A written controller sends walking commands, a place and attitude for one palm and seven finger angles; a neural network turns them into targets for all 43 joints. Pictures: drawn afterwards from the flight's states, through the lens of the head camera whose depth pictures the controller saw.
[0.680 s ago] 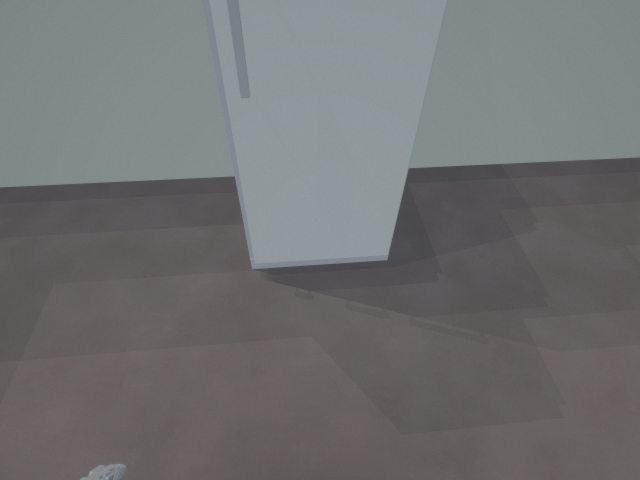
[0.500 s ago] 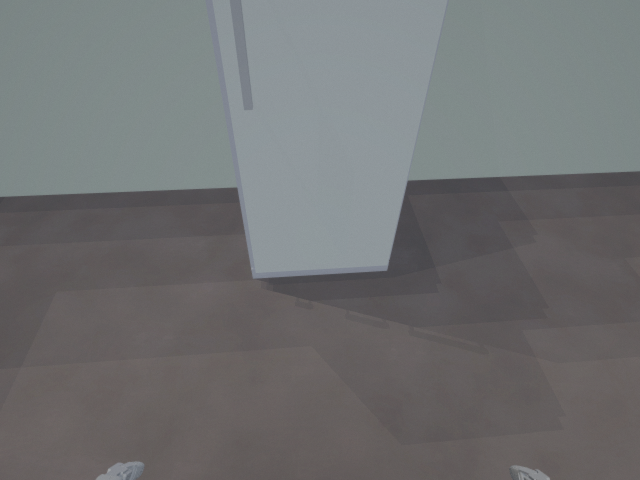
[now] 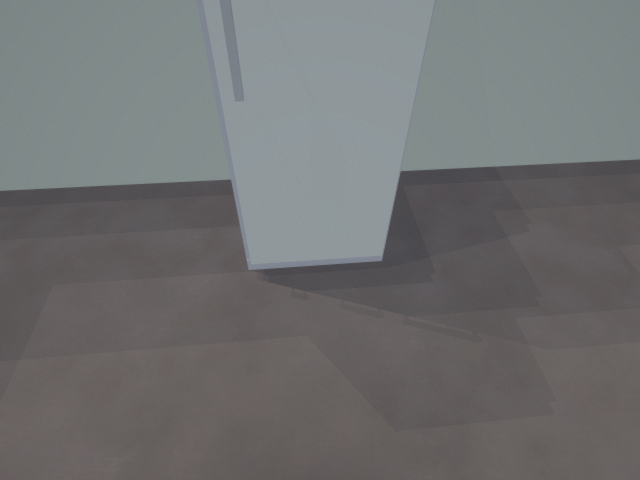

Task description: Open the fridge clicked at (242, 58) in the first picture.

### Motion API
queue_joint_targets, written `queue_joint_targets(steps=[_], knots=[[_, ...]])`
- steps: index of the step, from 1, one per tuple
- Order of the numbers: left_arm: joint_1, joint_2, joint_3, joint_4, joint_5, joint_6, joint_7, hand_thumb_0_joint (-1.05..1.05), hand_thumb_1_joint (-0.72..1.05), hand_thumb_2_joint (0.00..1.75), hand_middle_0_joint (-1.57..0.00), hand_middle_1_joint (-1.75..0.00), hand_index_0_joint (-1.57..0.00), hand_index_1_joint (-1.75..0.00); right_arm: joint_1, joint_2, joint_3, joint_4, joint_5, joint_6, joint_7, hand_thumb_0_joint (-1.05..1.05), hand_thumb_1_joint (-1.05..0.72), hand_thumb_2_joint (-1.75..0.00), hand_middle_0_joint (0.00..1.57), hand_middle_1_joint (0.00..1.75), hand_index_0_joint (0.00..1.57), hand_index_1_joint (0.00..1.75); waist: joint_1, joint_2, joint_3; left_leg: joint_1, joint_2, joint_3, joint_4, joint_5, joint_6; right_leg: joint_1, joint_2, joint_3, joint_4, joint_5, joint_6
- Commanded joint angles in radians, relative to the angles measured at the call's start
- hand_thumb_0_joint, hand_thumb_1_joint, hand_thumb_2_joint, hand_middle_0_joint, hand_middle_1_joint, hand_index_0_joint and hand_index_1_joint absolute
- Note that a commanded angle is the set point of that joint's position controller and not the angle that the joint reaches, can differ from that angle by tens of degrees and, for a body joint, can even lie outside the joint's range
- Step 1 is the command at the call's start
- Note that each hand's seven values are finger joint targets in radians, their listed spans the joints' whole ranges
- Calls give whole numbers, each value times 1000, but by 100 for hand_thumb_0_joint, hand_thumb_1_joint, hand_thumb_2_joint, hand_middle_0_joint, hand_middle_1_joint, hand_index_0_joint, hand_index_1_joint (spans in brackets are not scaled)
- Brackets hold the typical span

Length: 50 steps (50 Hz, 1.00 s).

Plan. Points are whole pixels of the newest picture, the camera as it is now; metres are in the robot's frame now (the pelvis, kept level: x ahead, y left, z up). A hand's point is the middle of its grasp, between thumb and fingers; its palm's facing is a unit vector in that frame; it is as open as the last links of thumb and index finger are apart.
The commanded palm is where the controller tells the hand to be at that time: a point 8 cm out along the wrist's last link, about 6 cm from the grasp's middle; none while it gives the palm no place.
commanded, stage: stand and wait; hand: left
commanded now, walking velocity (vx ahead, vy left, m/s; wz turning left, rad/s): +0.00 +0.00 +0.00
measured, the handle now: (227, 10) +0.95 +0.25 +0.20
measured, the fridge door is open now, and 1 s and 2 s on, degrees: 0 0 0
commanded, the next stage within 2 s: look at it before walking up in 0.14 s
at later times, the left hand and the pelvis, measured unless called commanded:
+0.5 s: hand out of the picture +0.08 +0.24 -0.15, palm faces -0.03 -0.94 -0.33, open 7.4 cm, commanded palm none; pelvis +0.00 +0.00 +0.00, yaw +0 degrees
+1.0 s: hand out of the picture +0.07 +0.23 -0.16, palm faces -0.02 -0.95 -0.31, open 7.4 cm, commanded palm none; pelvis +0.01 -0.01 +0.00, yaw -1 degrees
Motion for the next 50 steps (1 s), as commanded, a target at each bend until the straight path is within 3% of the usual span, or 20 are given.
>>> queue_joint_targets(steps=[1,19,26,34,40,43,45,47,50], knots=[[-59,208,45,-72,0,-26,11,0,90,90,-20,-30,-20,-30,-60,-194,-34,-68,1,-26,-14,0,-90,-90,20,30,20,30,3,-8,-37,-27,109,-103,-83,70,33,-12,-111,103,-92,52,-38],[-71,205,45,-74,1,-27,10,0,90,90,-20,-30,-20,-30,-61,-197,-32,-63,0,-29,-13,0,-90,-90,20,30,20,30,3,7,-40,-19,112,-107,-93,88,29,-13,-108,106,-100,65,-36],[-64,206,46,-74,1,-30,10,0,90,90,-20,-30,-20,-30,-62,-198,-33,-65,1,-31,-14,0,-90,-90,20,30,20,30,2,-1,-69,10,117,-105,-86,138,30,-1,-109,102,-92,126,-38],[-65,208,45,-68,1,-29,10,0,90,90,-20,-30,-20,-30,-69,-199,-31,-61,1,-28,-15,0,-90,-90,20,30,20,30,3,-3,-45,5,117,-103,-97,120,27,-5,-108,104,-104,112,-35],[-62,209,45,-68,0,-30,10,0,90,90,-20,-30,-20,-30,-65,-201,-31,-61,2,-30,-15,0,-90,-90,20,30,20,30,2,3,-76,21,119,-102,-94,148,27,16,-110,99,-99,141,-36],[-63,210,45,-66,0,-30,10,0,90,90,-20,-30,-20,-30,-68,-200,-29,-61,1,-29,-15,0,-90,-90,20,30,20,30,2,1,-55,11,118,-101,-97,140,25,8,-110,101,-103,138,-36],[9,87,19,-34,0,-11,14,0,90,90,-20,-30,-20,-30,-5,-75,0,-32,-6,-12,-10,0,-90,-90,20,30,20,30,2,-13,-75,16,108,-74,-80,28,8,6,-104,100,-103,-13,-20],[51,85,23,-26,7,1,8,0,90,90,-20,-30,-20,-30,31,-61,-3,-24,-12,-1,-7,0,-90,-90,20,30,20,30,8,-32,-11,-47,86,-54,-50,-176,10,-43,-99,134,-119,-241,-32],[86,85,37,-38,9,5,-2,0,90,90,-20,-30,-20,-30,63,-54,-9,-35,-17,-3,-5,0,-90,-90,20,30,20,30,8,-51,80,-128,69,-42,-12,-281,17,-107,-97,182,-120,-367,-63]])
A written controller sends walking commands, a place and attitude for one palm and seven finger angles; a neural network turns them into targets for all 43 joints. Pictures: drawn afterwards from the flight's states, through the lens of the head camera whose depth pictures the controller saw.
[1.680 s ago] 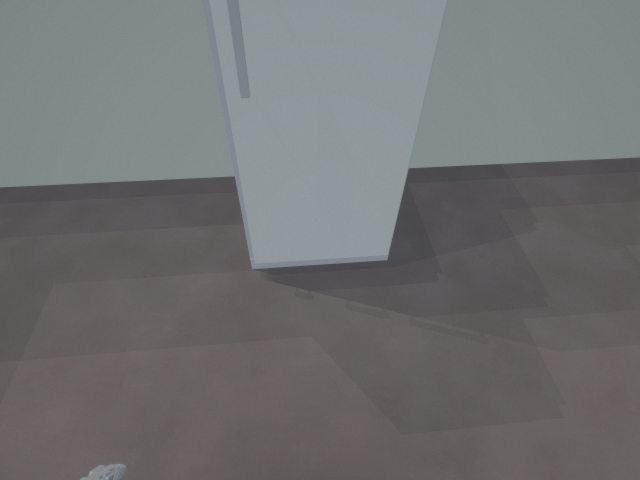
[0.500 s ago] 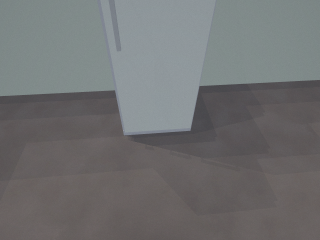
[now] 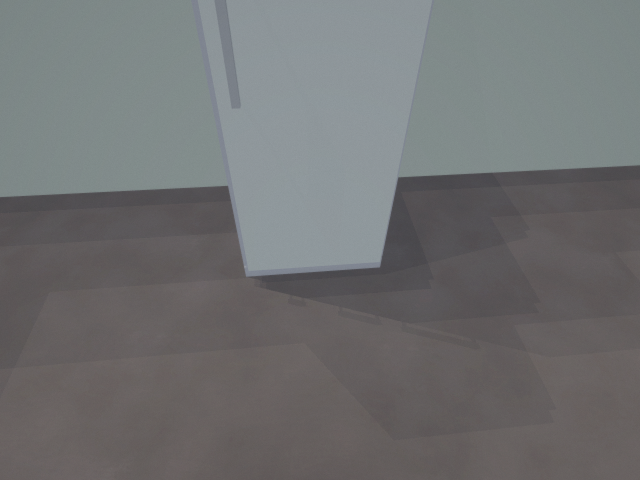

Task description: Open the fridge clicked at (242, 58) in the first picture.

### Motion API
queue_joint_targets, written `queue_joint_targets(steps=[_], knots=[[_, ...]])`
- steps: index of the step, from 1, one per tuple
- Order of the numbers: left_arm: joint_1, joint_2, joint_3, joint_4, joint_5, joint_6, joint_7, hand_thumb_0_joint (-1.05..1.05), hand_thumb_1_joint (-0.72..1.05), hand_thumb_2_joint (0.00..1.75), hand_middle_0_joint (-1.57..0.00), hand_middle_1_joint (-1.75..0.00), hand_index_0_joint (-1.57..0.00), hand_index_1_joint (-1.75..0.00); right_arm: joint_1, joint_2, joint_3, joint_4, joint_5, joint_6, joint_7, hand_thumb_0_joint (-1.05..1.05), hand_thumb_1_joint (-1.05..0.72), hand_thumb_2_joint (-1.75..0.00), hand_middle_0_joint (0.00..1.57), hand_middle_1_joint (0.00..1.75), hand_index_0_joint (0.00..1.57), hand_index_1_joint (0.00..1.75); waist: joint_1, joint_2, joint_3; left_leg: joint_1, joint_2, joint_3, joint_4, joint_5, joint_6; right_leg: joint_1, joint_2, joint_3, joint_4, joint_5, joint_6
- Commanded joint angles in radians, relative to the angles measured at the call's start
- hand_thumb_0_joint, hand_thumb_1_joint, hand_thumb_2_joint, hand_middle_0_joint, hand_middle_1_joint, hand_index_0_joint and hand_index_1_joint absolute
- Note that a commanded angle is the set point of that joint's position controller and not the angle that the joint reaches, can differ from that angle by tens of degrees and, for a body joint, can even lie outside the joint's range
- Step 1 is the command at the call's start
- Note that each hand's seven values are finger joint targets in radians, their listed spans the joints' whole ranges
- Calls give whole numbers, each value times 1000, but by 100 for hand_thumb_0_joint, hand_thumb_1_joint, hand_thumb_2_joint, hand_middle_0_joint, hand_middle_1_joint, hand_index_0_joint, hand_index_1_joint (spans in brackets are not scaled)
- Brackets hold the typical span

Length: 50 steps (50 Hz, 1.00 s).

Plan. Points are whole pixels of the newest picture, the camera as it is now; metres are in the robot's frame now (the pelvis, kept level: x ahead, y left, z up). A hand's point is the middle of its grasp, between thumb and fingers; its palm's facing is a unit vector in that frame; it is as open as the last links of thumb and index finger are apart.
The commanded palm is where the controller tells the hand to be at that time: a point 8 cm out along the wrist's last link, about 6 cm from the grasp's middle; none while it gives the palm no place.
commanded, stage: walk to a spot facing it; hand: left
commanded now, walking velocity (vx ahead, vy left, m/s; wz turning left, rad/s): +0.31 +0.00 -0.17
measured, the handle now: (224, 18) +0.93 +0.27 +0.20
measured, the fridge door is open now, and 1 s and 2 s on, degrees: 0 0 0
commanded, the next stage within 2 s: turn to face it in 0.26 s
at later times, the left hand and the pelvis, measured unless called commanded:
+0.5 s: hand out of the picture +0.16 +0.15 -0.18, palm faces +0.00 -0.98 -0.20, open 7.3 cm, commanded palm none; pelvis +0.13 -0.02 -0.01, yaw -2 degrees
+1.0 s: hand (212, 427) +0.24 +0.19 -0.18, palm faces +0.10 -0.97 -0.21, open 7.4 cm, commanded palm none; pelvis +0.21 +0.00 -0.01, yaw +4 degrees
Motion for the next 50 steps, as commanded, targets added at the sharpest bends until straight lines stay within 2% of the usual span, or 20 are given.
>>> queue_joint_targets(steps=[1,7,9,11,13,16,17,18,19,21,25,27,31,33,34,35,36,37,40,50], knots=[[80,119,39,-45,3,-3,-8,0,90,90,-20,-30,-20,-30,69,-84,-22,-43,-6,-12,-5,0,-90,-90,20,30,20,30,1,-39,114,-127,56,-49,-17,-259,33,-106,-110,179,-116,-354,-62],[135,42,54,-57,1,-25,-10,0,90,90,-20,-30,-20,-30,188,-61,-39,-38,1,-44,-17,0,-90,-90,20,30,20,30,-29,67,117,-43,134,-117,-3,-141,89,-196,-49,102,121,-149,-73],[72,-23,45,-95,2,-40,-10,0,90,90,-20,-30,-20,-30,332,-83,-56,4,-1,-59,-30,0,-90,-90,20,30,20,30,-80,241,106,200,295,-307,-114,149,192,-431,24,-63,408,-165,-31],[-28,-25,49,-134,-1,-53,-10,0,90,90,-20,-30,-20,-30,404,-49,-54,27,-3,-63,-38,0,-90,-90,20,30,20,30,-107,157,148,282,375,-328,-94,488,262,-563,-48,-36,504,-339,-29],[-20,-66,53,-131,-3,-50,-20,0,90,90,-20,-30,-20,-30,355,-39,-54,19,-10,-65,-41,0,-90,-90,20,30,20,30,-72,133,154,174,340,-219,-90,453,225,-447,-74,-57,422,-316,-32],[235,-81,69,-44,2,-50,-29,0,90,90,-20,-30,-20,-30,247,-20,-52,4,3,-65,-40,0,-90,-90,20,30,20,30,67,60,42,-72,188,10,132,398,110,43,-4,-152,114,4,-46],[378,-12,86,-2,8,-61,-16,0,90,90,-20,-30,-20,-30,252,17,-47,-8,17,-73,-31,0,-90,-90,20,30,20,30,120,-81,-25,-236,120,94,357,278,64,260,-135,24,53,-4,-99],[492,78,107,21,4,-72,3,0,90,90,-20,-30,-20,-30,223,75,-39,-47,23,-81,-24,0,-90,-90,20,30,20,30,142,-303,-60,-429,11,152,651,-222,26,338,-413,450,-125,120,-223],[469,79,98,20,-9,-65,13,0,90,90,-20,-30,-20,-30,168,56,-54,-60,16,-70,-27,0,-90,-90,20,30,20,30,130,-153,-23,-466,36,57,777,-327,30,256,-452,481,-158,168,-284],[326,-2,79,-6,-1,-63,28,0,90,90,-20,-30,-20,-30,128,106,-57,-55,9,-50,-24,0,-90,-90,20,30,20,30,70,-76,109,-494,99,0,836,-219,27,77,-416,320,-151,260,-247],[212,-68,50,-30,11,-65,38,0,90,90,-20,-30,-20,-30,231,172,-45,-14,3,-12,-16,0,-90,-90,20,30,20,30,-22,-90,57,-334,97,42,603,-133,-3,-41,-303,-2,-118,497,-161],[204,-64,49,-30,8,-61,37,0,90,90,-20,-30,-20,-30,220,193,-39,-18,6,-9,-8,0,-90,-90,20,30,20,30,-22,-107,53,-282,74,84,472,-62,-6,-49,-261,-73,-111,523,-131],[211,-48,57,-24,6,-47,38,0,90,90,-20,-30,-20,-30,147,170,-37,-52,8,-13,-6,0,-90,-90,20,30,20,30,-2,-153,62,-237,53,110,304,-2,0,-3,-249,-107,-65,495,-105],[194,-54,61,-28,4,-36,42,0,90,90,-20,-30,-20,-30,166,145,-41,-47,4,-15,-10,0,-90,-90,20,30,20,30,-28,-131,72,-125,50,111,191,85,7,-50,-243,-116,5,420,-80],[197,-56,60,-29,1,-30,42,0,90,90,-20,-30,-20,-30,215,115,-47,-36,1,-17,-11,0,-90,-90,20,30,20,30,-48,-63,42,-24,57,95,125,224,17,-80,-222,-134,104,364,-53],[222,-78,64,-43,-5,-21,42,0,90,90,-20,-30,-20,-30,265,43,-61,-41,-6,-21,-17,0,-90,-90,20,30,20,30,-58,119,-8,59,177,-67,64,449,76,-142,-149,-183,248,153,-3],[253,-109,59,-56,-14,-14,41,0,90,90,-20,-30,-20,-30,277,-32,-75,-51,-6,-16,-21,0,-90,-90,20,30,20,30,-45,306,-34,70,344,-271,-24,587,186,-201,-67,-186,428,-303,33],[225,-102,55,-66,-7,-8,44,0,90,90,-20,-30,-20,-30,265,-27,-70,-53,-4,-15,-33,0,-90,-90,20,30,20,30,-52,312,-50,42,370,-362,-118,456,238,-227,-48,-110,579,-437,34],[146,-99,61,-66,3,-2,30,0,90,90,-20,-30,-20,-30,112,9,-64,-105,-3,-14,-37,0,-90,-90,20,30,20,30,-20,158,26,-103,298,-272,-155,179,216,-269,-106,-32,632,-311,25],[147,-106,59,-98,3,10,29,0,90,90,-20,-30,-20,-30,66,-16,-86,-138,-6,3,-24,0,-90,-90,20,30,20,30,-11,97,-25,-108,225,-204,-141,112,183,-151,-62,-73,278,-173,39]])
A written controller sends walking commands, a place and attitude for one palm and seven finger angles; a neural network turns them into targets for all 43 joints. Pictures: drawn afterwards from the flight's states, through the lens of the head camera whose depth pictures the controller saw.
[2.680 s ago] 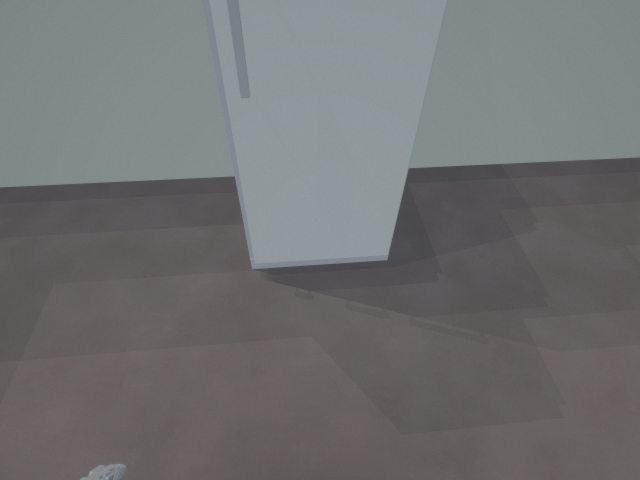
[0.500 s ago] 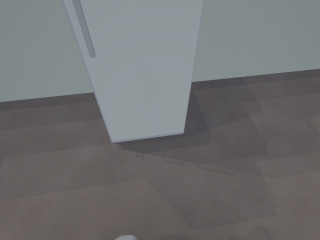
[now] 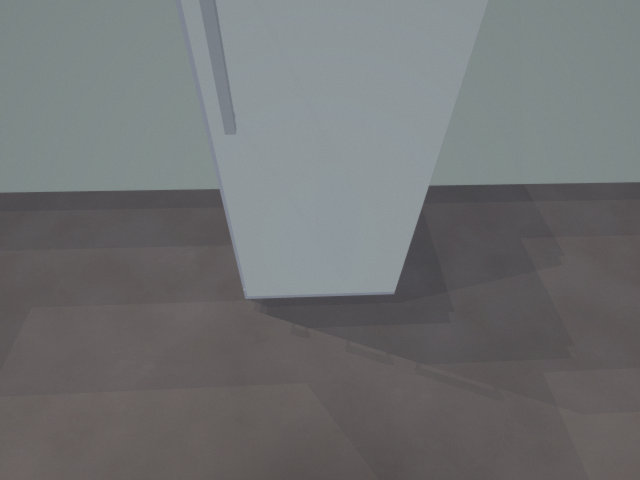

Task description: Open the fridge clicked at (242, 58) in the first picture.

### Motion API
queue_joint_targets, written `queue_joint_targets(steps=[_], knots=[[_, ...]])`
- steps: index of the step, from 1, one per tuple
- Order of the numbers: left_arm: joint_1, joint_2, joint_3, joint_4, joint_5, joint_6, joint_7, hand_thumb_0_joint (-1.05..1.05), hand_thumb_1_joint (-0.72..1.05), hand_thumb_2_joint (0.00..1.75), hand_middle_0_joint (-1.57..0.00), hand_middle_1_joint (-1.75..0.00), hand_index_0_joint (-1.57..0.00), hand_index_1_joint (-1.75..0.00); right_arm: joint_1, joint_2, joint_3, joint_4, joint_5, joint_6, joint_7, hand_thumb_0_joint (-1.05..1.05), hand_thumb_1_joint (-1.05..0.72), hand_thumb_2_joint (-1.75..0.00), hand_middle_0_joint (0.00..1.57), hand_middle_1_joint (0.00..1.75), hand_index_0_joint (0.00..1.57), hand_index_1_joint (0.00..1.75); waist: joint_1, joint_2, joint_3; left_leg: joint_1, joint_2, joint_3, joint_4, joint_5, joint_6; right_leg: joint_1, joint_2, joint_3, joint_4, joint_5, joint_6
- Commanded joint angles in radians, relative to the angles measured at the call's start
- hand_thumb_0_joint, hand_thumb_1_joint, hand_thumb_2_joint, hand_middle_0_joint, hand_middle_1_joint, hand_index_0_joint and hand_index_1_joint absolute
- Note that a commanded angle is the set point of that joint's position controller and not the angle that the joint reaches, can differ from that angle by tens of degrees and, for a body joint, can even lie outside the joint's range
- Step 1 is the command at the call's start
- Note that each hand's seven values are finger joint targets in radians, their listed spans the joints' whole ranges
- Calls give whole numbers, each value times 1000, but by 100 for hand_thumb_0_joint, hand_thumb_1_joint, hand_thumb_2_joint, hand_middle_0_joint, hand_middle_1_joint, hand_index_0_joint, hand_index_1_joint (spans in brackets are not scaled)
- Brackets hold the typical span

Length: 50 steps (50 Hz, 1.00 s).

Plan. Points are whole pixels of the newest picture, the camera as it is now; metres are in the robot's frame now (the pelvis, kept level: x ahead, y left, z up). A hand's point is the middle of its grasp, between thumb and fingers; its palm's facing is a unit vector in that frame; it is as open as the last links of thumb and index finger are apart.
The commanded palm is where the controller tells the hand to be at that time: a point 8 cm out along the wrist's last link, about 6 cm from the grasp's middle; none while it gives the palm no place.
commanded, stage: take the last steps up to it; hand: left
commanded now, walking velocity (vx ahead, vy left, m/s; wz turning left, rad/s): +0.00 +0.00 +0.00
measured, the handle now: (214, 25) +0.73 +0.22 +0.21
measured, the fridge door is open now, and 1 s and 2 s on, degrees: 0 0 0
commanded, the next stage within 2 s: come to a stop and stand still in 0.76 s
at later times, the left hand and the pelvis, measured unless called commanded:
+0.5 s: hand out of the picture -0.03 +0.17 -0.18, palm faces +0.20 -0.97 -0.13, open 7.4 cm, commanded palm none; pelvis +0.09 +0.03 -0.01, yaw +6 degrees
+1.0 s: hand (209, 355) +0.33 +0.21 -0.16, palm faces +0.11 -0.97 -0.22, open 7.3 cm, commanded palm none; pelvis +0.25 +0.02 -0.01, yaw +6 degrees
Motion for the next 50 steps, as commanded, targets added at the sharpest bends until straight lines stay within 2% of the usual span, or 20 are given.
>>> queue_joint_targets(steps=[1,3,5,6,8,11,17,21,22,23,24,27,30,38,41,42,43,44,47,50], knots=[[113,34,8,-37,-1,-14,1,0,90,90,-20,-30,-20,-30,51,-159,-38,-38,-1,-1,-4,0,-90,-90,20,30,20,30,12,102,-74,43,239,-276,-176,49,92,82,25,-19,-182,108,-2],[176,56,8,-15,2,-29,0,0,90,90,-20,-30,-20,-30,39,-134,-33,-41,7,0,2,0,-90,-90,20,30,20,30,41,46,-81,-50,161,-219,-105,-178,25,237,3,-3,-404,200,-6],[178,200,31,-34,16,-35,-1,0,90,90,-20,-30,-20,-30,28,-57,-19,-83,8,11,17,0,-90,-90,20,30,20,30,54,-267,22,-250,-4,-49,204,-335,-64,187,-307,389,-680,-255,-139],[182,212,39,-43,9,-40,3,0,90,90,-20,-30,-20,-30,-24,-104,-32,-99,-4,21,24,0,-90,-90,20,30,20,30,80,-299,75,-291,28,-76,370,-335,-59,113,-349,464,-745,-331,-175],[147,167,29,-38,9,-58,1,0,90,90,-20,-30,-20,-30,-4,-98,-38,-79,-8,13,36,0,-90,-90,20,30,20,30,34,-155,128,-336,60,-98,525,-223,-54,116,-297,356,-710,-181,-172],[160,130,22,-32,9,-81,-6,0,90,90,-20,-30,-20,-30,40,-73,-36,-58,-6,-1,46,0,-90,-90,20,30,20,30,23,-105,73,-308,80,-57,518,-134,-67,198,-230,155,-646,79,-144],[247,147,27,31,15,-83,-12,0,90,90,-20,-30,-20,-30,-30,-38,-20,-81,0,-18,50,0,-90,-90,20,30,20,30,60,-150,78,-198,80,8,260,-172,-60,207,-243,101,-620,143,-169],[219,132,29,51,3,-73,-18,0,90,90,-20,-30,-20,-30,116,-60,-18,-21,1,-40,38,0,-90,-90,20,30,20,30,-6,-103,27,147,33,80,17,-89,-49,72,-156,-3,-457,157,-118],[212,97,23,44,1,-71,-22,0,90,90,-20,-30,-20,-30,237,-114,-32,15,-2,-48,27,0,-90,-90,20,30,20,30,-61,26,-24,326,96,-15,-39,-141,-25,-25,-111,-50,-269,177,-90],[204,35,14,18,-4,-71,-29,0,90,90,-20,-30,-20,-30,360,-218,-58,49,-12,-57,12,0,-90,-90,20,30,20,30,-101,265,-92,464,342,-359,-155,-202,61,-209,-5,-135,23,31,-38],[133,39,9,-28,4,-76,-29,0,90,90,-20,-30,-20,-30,426,-257,-62,63,-7,-50,4,0,-90,-90,20,30,20,30,-122,282,-76,469,449,-515,-251,-214,138,-338,34,-83,224,-125,-43],[46,47,19,-8,4,-74,-40,0,90,90,-20,-30,-20,-30,274,-137,-29,46,0,-65,-11,0,-90,-90,20,30,20,30,-68,124,31,262,392,-341,-265,-44,138,-346,-65,21,375,55,-51],[115,3,13,25,5,-52,-45,0,90,90,-20,-30,-20,-30,219,-87,-13,50,3,-82,-16,0,-90,-90,20,30,20,30,-3,124,43,169,304,-143,-271,166,106,-226,-65,-7,245,155,-32],[-21,13,18,-37,3,-48,-47,0,90,90,-20,-30,-20,-30,238,-103,-26,86,-6,-67,-13,0,-90,-90,20,30,20,30,-7,126,87,160,289,-79,-218,209,94,-84,-11,-67,-132,250,-44],[89,56,29,-4,7,-60,-43,0,90,90,-20,-30,-20,-30,233,-100,-23,93,-3,-58,-11,0,-90,-90,20,30,20,30,58,45,42,104,240,-41,-20,251,50,160,42,-104,-278,319,-63],[194,106,43,27,12,-74,-37,0,90,90,-20,-30,-20,-30,237,-80,-20,93,5,-62,-6,0,-90,-90,20,30,20,30,105,-45,-22,15,185,4,177,199,11,336,-27,-12,-321,370,-91],[281,202,64,45,12,-87,-26,0,90,90,-20,-30,-20,-30,289,-23,-9,76,15,-68,1,0,-90,-90,20,30,20,30,112,-263,-131,-170,54,79,471,-152,-40,509,-278,322,-408,506,-192],[299,233,62,43,-9,-85,-23,0,90,90,-20,-30,-20,-30,280,-52,-11,61,19,-56,-8,0,-90,-90,20,30,20,30,106,-273,-186,-165,30,-14,656,-438,-44,456,-377,428,-492,643,-268],[8,133,25,-31,-1,-66,5,0,90,90,-20,-30,-20,-30,203,-10,-1,73,17,-18,-15,0,-90,-90,20,30,20,30,13,-43,-14,-83,117,-106,605,-329,-69,107,-293,188,-490,782,-244],[-34,128,20,-51,4,-46,11,0,90,90,-20,-30,-20,-30,243,13,-1,80,22,22,-13,0,-90,-90,20,30,20,30,-12,-109,-58,-4,85,-63,437,-293,-92,61,-236,63,-466,785,-217]])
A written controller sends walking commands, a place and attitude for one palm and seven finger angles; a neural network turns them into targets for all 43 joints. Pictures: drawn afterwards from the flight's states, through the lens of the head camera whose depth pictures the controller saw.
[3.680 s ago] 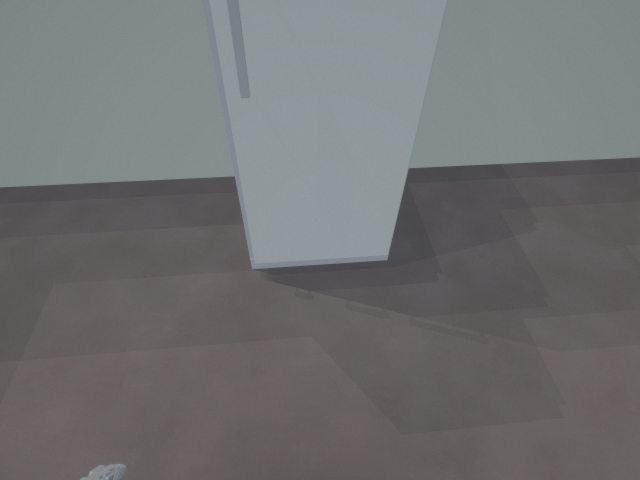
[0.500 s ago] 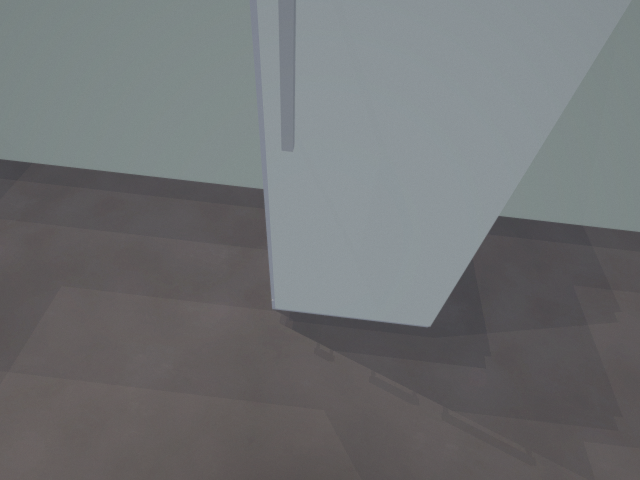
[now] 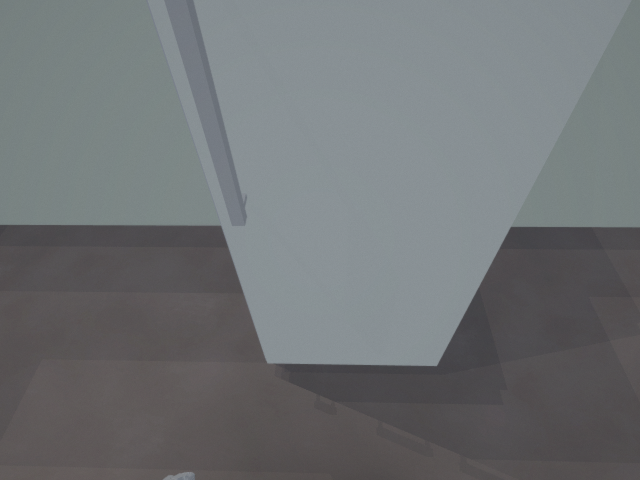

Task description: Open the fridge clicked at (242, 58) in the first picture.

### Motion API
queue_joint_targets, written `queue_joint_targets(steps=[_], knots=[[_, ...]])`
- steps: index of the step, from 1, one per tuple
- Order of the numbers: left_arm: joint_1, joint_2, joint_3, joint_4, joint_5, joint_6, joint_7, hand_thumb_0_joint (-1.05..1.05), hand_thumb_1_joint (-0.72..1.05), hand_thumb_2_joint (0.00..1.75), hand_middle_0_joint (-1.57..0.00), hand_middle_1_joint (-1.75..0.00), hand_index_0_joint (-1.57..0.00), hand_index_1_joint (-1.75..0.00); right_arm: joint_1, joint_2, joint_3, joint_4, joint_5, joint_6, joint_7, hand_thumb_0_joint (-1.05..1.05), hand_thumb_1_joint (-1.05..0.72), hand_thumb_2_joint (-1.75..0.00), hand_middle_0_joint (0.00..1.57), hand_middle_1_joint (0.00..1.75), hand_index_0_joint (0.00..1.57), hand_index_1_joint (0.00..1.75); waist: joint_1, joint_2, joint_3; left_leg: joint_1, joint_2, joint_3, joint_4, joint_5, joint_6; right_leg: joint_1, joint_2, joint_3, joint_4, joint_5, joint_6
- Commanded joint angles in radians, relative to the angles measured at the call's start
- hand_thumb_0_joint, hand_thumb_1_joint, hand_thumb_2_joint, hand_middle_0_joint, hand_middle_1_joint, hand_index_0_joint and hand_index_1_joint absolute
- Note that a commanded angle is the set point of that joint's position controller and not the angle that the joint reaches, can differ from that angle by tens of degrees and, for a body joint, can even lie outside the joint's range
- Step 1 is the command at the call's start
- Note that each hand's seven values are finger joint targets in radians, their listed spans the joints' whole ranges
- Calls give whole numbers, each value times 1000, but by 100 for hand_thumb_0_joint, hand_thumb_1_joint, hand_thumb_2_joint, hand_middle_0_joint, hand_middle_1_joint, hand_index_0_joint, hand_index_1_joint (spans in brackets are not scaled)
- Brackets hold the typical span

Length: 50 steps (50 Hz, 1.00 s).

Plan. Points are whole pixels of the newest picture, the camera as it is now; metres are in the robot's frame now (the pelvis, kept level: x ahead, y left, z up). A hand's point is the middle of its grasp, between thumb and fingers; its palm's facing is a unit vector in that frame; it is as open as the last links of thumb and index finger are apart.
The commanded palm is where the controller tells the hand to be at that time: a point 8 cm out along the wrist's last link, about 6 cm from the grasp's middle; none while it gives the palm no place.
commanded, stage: come to a stop and stand still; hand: left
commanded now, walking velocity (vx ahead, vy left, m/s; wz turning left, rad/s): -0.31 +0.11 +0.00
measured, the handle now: (213, 105) +0.50 +0.15 +0.22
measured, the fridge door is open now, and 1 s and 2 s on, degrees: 0 0 0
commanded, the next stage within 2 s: look again from close up in 1.66 s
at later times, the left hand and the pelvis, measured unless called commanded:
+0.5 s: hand out of the picture +0.01 +0.23 -0.17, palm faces +0.02 -0.98 -0.19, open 7.4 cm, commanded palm none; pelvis +0.00 +0.04 +0.01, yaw -2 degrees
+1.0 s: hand out of the picture -0.04 +0.13 -0.17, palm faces +0.02 -0.99 -0.11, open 7.4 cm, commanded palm none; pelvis -0.02 -0.01 +0.01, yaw -1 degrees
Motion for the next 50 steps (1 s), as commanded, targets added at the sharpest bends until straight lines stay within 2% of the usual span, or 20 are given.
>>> queue_joint_targets(steps=[1,6,9,10,11,12,13,15,17,22,26,30,31,32,33,34,35,38,43,50], knots=[[70,164,34,-34,3,25,20,0,90,90,-20,-30,-20,-30,71,-10,-2,-49,4,22,-3,0,-90,-90,20,30,20,30,26,-156,-93,-8,1,-3,-115,43,-24,55,-266,167,-217,531,-138],[67,186,60,-62,8,49,23,0,90,90,-20,-30,-20,-30,1,-37,-20,-117,-3,28,0,0,-90,-90,20,30,20,30,37,-173,-110,-34,-17,4,-205,83,-33,97,-276,187,-166,549,-148],[43,176,61,-74,-3,62,18,0,90,90,-20,-30,-20,-30,45,-58,-23,-114,-6,16,1,0,-90,-90,20,30,20,30,-4,-175,-120,136,-5,16,-489,329,-22,11,-216,155,-74,334,-66],[67,135,54,-85,-8,70,13,0,90,90,-20,-30,-20,-30,47,-113,-31,-125,-12,6,1,0,-90,-90,20,30,20,30,0,-12,-120,186,102,-110,-583,468,21,-72,-126,105,24,101,-4],[101,80,43,-93,-15,76,11,0,90,90,-20,-30,-20,-30,18,-184,-37,-159,-19,-2,-1,0,-90,-90,20,30,20,30,14,239,-103,113,306,-329,-711,662,116,-108,-11,44,188,-254,61],[91,107,44,-95,-6,82,16,0,90,90,-20,-30,-20,-30,-26,-204,-38,-178,-23,-3,-11,0,-90,-90,20,30,20,30,5,216,-95,47,356,-390,-752,647,185,-97,22,128,376,-385,64],[90,113,51,-81,-1,87,15,0,90,90,-20,-30,-20,-30,-68,-199,-35,-184,-24,-7,-23,0,-90,-90,20,30,20,30,18,180,-81,21,328,-348,-748,607,192,-113,16,190,473,-347,61],[134,121,56,-47,-1,85,5,0,90,90,-20,-30,-20,-30,-141,-166,-20,-199,-23,-11,-28,0,-90,-90,20,30,20,30,50,103,-68,41,259,-230,-722,573,179,-141,15,205,549,-234,69],[157,122,51,-33,-1,83,-2,0,90,90,-20,-30,-20,-30,-124,-160,-19,-198,-17,-19,-31,0,-90,-90,20,30,20,30,41,77,-113,129,239,-182,-706,657,171,-151,10,196,526,-196,85],[136,108,42,-33,-1,93,-11,0,90,90,-20,-30,-20,-30,-58,-177,-32,-157,-17,-9,-29,0,-90,-90,20,30,20,30,-2,99,-119,229,252,-209,-746,479,175,-126,-4,156,339,-249,93],[127,79,22,-18,-2,84,-12,0,90,90,-20,-30,-20,-30,-46,-184,-38,-128,-20,-2,-19,0,-90,-90,20,30,20,30,-18,128,-91,192,227,-228,-775,319,161,-34,0,123,132,-275,75],[253,69,15,47,-7,72,-4,0,90,90,-20,-30,-20,-30,-73,-179,-41,-109,-12,4,-8,0,-90,-90,20,30,20,30,34,110,-95,84,159,-164,-769,177,92,158,18,70,-158,-79,56],[270,88,15,57,-5,60,1,0,90,90,-20,-30,-20,-30,-62,-145,-35,-100,-7,1,-3,0,-90,-90,20,30,20,30,41,61,-83,44,119,-134,-720,188,60,217,-10,108,-267,-27,47],[264,125,16,58,-2,51,7,0,90,90,-20,-30,-20,-30,-53,-104,-27,-98,-1,1,1,0,-90,-90,20,30,20,30,32,-40,-69,1,64,-70,-644,174,16,214,-103,217,-312,-71,13],[230,153,14,53,-4,45,9,0,90,90,-20,-30,-20,-30,-61,-65,-12,-102,0,3,6,0,-90,-90,20,30,20,30,18,-115,-44,33,17,-21,-592,186,-8,105,-186,288,-359,-162,-24],[180,165,12,48,-8,38,9,0,90,90,-20,-30,-20,-30,-73,-57,-4,-100,-7,9,9,0,-90,-90,20,30,20,30,11,-230,-2,69,8,-13,-561,216,-8,-15,-193,310,-401,-264,-32],[151,149,9,44,-9,35,11,0,90,90,-20,-30,-20,-30,-65,-61,-2,-87,-12,14,9,0,-90,-90,20,30,20,30,12,-283,56,88,13,-19,-531,245,-2,-86,-177,307,-423,-302,-31],[164,101,-6,62,-18,29,11,0,90,90,-20,-30,-20,-30,19,-56,10,-28,-11,2,4,0,-90,-90,20,30,20,30,-6,-133,40,150,31,-33,-580,359,3,-54,-109,232,-336,-165,-8],[198,85,-2,76,-18,40,15,0,90,90,-20,-30,-20,-30,50,-45,12,2,-12,11,-1,0,-90,-90,20,30,20,30,5,-83,114,107,33,-23,-565,282,-8,-98,-94,236,-355,-304,-7],[246,46,-3,99,-21,35,16,0,90,90,-20,-30,-20,-30,89,-20,17,21,-11,-4,-13,0,-90,-90,20,30,20,30,19,-23,71,86,44,-42,-590,341,-1,-4,-68,204,-294,-164,-1]])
